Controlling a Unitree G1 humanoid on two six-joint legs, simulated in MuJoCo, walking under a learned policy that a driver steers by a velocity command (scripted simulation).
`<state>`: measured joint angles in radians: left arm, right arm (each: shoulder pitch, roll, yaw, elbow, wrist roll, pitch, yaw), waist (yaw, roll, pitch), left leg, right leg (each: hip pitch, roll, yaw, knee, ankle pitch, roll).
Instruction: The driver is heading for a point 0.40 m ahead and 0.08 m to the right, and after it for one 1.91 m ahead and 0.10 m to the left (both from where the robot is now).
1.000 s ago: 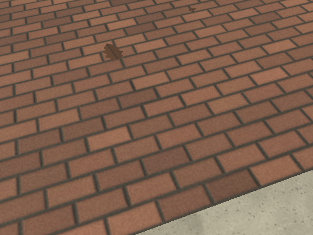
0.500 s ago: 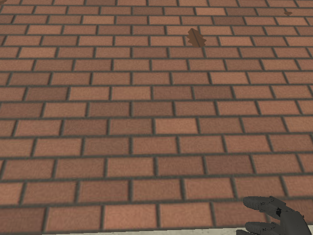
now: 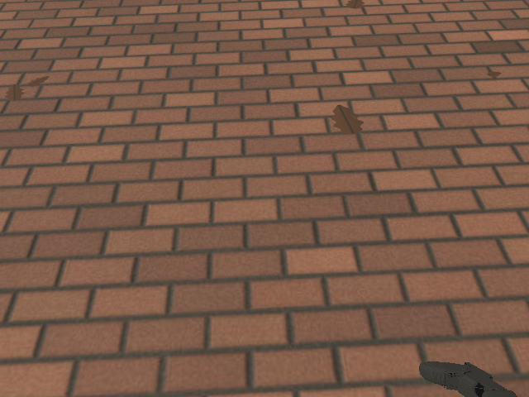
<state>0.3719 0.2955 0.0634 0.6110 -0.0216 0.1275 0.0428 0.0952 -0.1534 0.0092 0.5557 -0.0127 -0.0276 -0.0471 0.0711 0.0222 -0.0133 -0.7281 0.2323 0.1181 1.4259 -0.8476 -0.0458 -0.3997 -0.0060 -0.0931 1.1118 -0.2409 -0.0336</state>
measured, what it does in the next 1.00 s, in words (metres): climbs: right foot 0.16 m lower, then left foot 0.16 m higher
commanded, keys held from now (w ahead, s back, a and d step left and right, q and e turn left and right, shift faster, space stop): w+e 0.52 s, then e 0.02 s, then no key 0.02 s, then q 0.44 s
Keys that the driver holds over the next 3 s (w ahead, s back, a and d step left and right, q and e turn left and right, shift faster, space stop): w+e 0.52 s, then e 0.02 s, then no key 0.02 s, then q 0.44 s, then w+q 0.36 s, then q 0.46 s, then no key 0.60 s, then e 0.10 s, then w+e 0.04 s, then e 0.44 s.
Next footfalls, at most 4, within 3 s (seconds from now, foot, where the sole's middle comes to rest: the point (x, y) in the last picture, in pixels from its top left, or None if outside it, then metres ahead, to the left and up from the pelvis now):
0.04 right None -0.03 -0.09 -0.79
0.48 left None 0.31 0.06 -0.63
0.90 right None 0.41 -0.25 -0.63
1.44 left None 0.45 0.03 -0.63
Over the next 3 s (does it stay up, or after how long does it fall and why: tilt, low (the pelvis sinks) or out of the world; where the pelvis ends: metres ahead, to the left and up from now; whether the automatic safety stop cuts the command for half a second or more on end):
stays up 0.56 -0.05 0.15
